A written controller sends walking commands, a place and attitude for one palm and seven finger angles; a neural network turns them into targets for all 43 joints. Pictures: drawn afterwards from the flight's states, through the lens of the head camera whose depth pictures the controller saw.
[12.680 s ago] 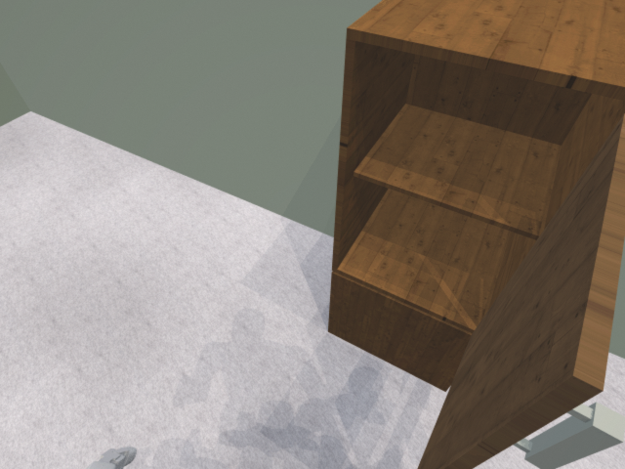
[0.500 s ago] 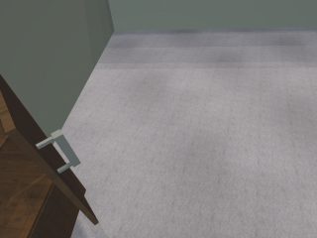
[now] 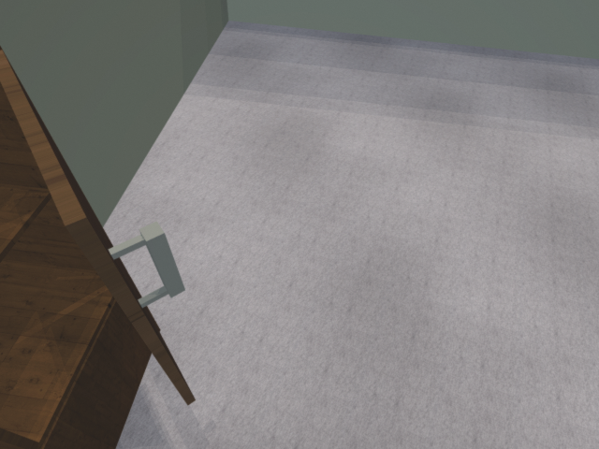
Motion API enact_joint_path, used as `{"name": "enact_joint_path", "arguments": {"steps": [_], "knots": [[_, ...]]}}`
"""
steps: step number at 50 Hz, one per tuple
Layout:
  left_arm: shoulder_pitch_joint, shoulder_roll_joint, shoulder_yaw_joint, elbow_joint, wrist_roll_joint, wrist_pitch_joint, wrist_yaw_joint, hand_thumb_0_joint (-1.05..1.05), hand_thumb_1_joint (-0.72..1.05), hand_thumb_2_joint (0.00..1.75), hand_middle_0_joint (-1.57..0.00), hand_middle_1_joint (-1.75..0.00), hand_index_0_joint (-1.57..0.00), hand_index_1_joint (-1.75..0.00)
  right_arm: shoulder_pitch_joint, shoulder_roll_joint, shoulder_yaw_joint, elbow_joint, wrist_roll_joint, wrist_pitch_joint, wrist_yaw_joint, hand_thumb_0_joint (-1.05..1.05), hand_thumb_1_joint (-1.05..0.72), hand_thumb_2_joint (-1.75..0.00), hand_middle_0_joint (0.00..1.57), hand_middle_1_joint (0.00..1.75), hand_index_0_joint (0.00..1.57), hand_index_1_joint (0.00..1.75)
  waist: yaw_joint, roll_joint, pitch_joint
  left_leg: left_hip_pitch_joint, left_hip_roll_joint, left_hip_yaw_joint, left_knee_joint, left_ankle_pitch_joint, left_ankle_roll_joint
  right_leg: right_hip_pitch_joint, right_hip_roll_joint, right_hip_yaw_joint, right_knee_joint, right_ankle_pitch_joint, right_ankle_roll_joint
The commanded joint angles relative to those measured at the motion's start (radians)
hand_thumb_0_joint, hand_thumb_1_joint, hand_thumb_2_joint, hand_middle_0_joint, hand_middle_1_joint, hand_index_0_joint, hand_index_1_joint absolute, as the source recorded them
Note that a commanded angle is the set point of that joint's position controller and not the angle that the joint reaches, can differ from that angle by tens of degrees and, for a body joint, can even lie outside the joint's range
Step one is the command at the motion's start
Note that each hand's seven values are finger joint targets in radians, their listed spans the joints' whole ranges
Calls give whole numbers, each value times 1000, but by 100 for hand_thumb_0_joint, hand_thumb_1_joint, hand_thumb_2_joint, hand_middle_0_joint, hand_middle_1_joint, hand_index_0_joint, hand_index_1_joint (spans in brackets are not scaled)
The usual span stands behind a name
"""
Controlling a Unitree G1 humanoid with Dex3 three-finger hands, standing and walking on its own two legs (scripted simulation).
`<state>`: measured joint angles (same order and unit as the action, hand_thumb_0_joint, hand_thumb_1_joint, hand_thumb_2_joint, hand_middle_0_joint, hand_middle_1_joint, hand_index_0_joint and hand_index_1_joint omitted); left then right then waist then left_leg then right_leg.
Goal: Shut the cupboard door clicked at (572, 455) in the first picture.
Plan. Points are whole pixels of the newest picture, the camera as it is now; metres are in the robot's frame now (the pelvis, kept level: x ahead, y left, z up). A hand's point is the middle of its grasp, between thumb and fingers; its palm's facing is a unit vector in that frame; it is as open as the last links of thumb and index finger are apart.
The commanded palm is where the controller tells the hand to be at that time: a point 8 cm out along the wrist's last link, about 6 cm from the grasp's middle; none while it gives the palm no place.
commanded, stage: come to a stop and stand still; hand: left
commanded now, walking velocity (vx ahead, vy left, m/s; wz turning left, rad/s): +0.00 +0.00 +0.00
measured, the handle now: (149, 270) +0.31 +0.24 +0.05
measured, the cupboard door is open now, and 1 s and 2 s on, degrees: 43 43 46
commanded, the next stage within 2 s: look again from close up in 0.14 s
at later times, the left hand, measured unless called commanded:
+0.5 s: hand out of the picture -0.01 +0.17 -0.17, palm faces +0.01 -0.97 -0.26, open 7.4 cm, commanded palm none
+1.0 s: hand out of the picture -0.02 +0.11 -0.17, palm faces +0.04 -0.98 -0.21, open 7.3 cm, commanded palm none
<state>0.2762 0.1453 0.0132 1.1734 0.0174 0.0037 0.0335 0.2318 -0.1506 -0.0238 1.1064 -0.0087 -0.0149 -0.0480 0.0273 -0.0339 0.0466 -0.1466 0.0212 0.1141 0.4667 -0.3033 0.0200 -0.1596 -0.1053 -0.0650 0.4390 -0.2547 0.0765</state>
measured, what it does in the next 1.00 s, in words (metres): shifts its weight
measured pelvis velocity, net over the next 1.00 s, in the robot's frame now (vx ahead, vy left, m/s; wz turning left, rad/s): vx -0.02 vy -0.07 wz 0.02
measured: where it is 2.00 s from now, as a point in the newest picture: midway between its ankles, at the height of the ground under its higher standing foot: outside the picture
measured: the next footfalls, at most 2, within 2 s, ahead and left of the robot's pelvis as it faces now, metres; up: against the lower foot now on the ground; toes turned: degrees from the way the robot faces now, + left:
right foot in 1.68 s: +0.29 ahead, -0.12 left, +0.00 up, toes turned +14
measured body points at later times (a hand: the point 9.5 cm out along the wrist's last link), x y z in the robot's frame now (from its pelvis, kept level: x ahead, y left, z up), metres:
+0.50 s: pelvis -0.02 -0.01 +0.00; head -0.01 -0.04 +0.44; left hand -0.01 +0.23 -0.15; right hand -0.02 -0.22 -0.18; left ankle -0.03 +0.10 -0.74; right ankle -0.02 -0.16 -0.74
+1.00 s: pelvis -0.02 -0.07 +0.00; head +0.00 -0.08 +0.45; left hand -0.02 +0.16 -0.16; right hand -0.01 -0.29 -0.17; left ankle -0.03 +0.10 -0.74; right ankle -0.02 -0.16 -0.74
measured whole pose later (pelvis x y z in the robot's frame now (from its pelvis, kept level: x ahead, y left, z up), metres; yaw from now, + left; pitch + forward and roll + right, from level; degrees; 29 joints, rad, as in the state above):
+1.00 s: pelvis -0.02 -0.07 +0.00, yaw +1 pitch -1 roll +1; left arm 0.27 0.15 0.00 1.12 0.02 -0.02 0.02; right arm 0.28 -0.17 0.00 1.10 -0.02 -0.01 -0.02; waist 0.00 0.02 0.05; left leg -0.18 0.10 0.07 0.46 -0.26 -0.07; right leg -0.22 -0.03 -0.11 0.51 -0.28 -0.02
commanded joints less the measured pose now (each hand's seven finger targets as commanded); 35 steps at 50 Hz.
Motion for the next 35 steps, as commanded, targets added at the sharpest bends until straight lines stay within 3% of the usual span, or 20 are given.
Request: {"name": "enact_joint_path", "arguments": {"steps": [1,4,11,12,13,14,15,16,18,19,22,29,35], "knots": [[50,76,4,-18,-1,-6,6,0,90,90,-20,-30,-20,-30,95,-106,-8,-4,2,-8,-2,0,-90,-90,20,30,20,30,-20,86,-23,27,135,-98,-98,509,-5,24,-29,5,-23,226,-40],[37,77,2,-19,-1,-4,7,0,90,90,-20,-30,-20,-30,91,-101,-6,0,0,-8,-1,0,-90,-90,20,30,20,30,-19,71,13,-1,130,-100,-122,443,-7,25,-31,8,-40,202,-39],[23,92,0,-29,-3,-6,6,0,90,90,-20,-30,-20,-30,105,-100,-5,9,0,-10,6,0,-90,-90,20,30,20,30,-16,37,18,-21,121,-104,-143,348,-10,43,-37,12,-67,196,-42],[55,128,-11,-29,6,-21,47,0,90,90,-20,-30,-20,-30,63,-157,0,-68,11,-21,20,0,-90,-90,20,30,20,30,-20,72,66,-95,113,-103,31,577,-28,-32,-52,86,-12,372,-72],[37,159,-2,-78,1,-28,33,0,90,90,-20,-30,-20,-30,108,-123,0,-77,-6,-22,27,0,-90,-90,20,30,20,30,-29,128,-7,-87,88,-106,-19,357,-23,8,-46,38,36,172,-98],[19,136,-7,-84,-1,-22,21,0,90,90,-20,-30,-20,-30,97,-120,4,-76,-9,-24,26,0,-90,-90,20,30,20,30,-20,156,31,-113,100,-120,-73,285,-7,-37,-21,27,38,46,-100],[32,128,-10,-90,-1,-19,14,0,90,90,-20,-30,-20,-30,121,-127,10,-86,-10,-23,29,0,-90,-90,20,30,20,30,-23,149,-2,-129,113,-145,-101,182,5,-29,4,12,43,-28,-100],[23,119,-7,-106,2,-19,11,0,90,90,-20,-30,-20,-30,120,-127,6,-102,-13,-25,32,0,-90,-90,20,30,20,30,-20,178,-26,-127,124,-167,-115,161,12,-27,13,0,67,-33,-95],[22,114,-10,-109,0,-19,5,0,90,90,-20,-30,-20,-30,119,-132,7,-111,-9,-23,28,0,-90,-90,20,30,20,30,-18,132,-54,-96,127,-165,-109,178,26,-31,17,-4,69,-12,-94],[22,110,-11,-111,-1,-21,4,0,90,90,-20,-30,-20,-30,121,-125,7,-115,-7,-22,27,0,-90,-90,20,30,20,30,-19,84,-41,-94,120,-151,-96,180,27,-36,10,0,55,12,-96],[12,115,-10,-110,-1,-21,1,0,90,90,-20,-30,-20,-30,127,-118,10,-111,-7,-16,28,0,-90,-90,20,30,20,30,-25,17,15,-106,101,-129,-93,120,21,-69,-6,18,27,18,-97],[29,128,-7,-106,-3,-21,0,0,90,90,-20,-30,-20,-30,135,-105,15,-85,-6,-6,31,0,-90,-90,20,30,20,30,-29,-6,62,-93,83,-93,-99,67,5,-110,-18,47,-25,-29,-96],[34,137,-1,-106,-3,-28,-2,0,90,90,-20,-30,-20,-30,132,-93,17,-67,-7,-3,30,0,-90,-90,20,30,20,30,-33,-12,39,-63,78,-71,-78,84,-7,-116,-28,71,-59,-26,-105]]}}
